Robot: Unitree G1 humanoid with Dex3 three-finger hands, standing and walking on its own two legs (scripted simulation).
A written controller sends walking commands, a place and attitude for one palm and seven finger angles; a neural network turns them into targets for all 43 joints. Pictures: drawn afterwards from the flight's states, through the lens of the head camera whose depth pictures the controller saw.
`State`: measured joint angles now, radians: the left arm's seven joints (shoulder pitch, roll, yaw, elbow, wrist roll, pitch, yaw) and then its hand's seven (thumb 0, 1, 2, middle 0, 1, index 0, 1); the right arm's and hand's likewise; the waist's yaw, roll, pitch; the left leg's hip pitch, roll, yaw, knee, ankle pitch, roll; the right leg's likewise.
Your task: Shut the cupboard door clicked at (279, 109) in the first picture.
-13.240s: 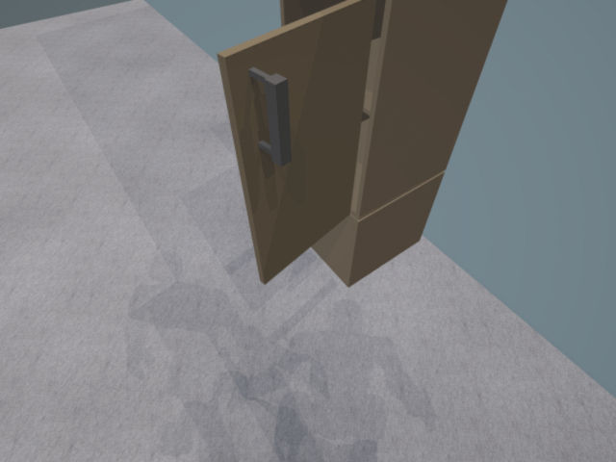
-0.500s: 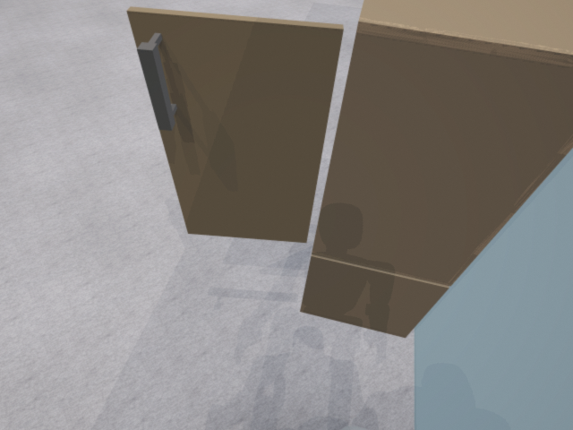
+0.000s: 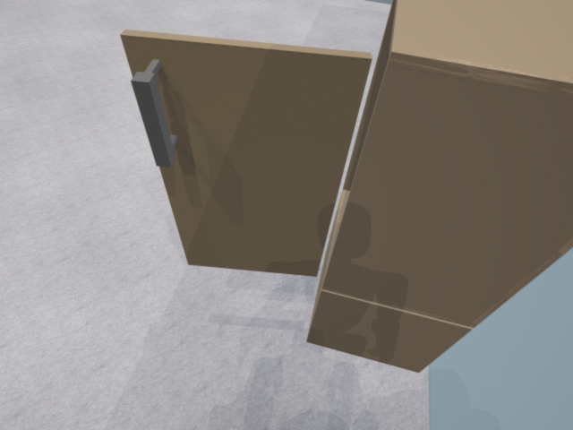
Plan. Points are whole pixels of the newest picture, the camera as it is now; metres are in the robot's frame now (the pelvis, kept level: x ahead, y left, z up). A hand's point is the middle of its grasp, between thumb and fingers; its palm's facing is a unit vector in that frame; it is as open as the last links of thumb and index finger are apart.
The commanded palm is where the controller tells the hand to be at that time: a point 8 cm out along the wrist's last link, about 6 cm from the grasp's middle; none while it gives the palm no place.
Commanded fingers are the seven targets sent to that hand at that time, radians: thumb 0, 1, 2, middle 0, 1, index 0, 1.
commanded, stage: come to a stop and stand still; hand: left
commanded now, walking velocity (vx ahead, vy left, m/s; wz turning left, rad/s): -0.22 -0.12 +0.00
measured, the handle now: (160, 115) +0.51 +0.24 +0.15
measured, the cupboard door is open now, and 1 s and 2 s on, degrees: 100 100 100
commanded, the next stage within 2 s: look again from close up in 0.98 s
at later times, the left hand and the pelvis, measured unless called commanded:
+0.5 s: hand out of the picture +0.03 +0.16 -0.17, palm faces +0.02 -0.98 -0.19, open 7.3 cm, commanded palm none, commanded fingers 0.00 0.90 0.90 -0.20 -0.30 -0.20 -0.30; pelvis -0.01 -0.02 +0.00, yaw +0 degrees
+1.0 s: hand out of the picture +0.00 +0.19 -0.15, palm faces -0.03 -0.97 -0.25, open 7.4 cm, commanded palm none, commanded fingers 0.00 0.90 0.90 -0.20 -0.30 -0.20 -0.30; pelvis -0.02 +0.00 +0.01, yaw -2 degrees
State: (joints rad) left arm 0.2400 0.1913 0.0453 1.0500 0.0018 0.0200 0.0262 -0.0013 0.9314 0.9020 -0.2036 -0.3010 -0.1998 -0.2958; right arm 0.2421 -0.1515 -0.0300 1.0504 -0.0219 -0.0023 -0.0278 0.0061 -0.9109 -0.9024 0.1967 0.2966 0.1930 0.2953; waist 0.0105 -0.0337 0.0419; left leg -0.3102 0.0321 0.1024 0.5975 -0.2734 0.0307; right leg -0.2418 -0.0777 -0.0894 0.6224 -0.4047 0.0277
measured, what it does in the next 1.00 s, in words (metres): steps on the spot: right foot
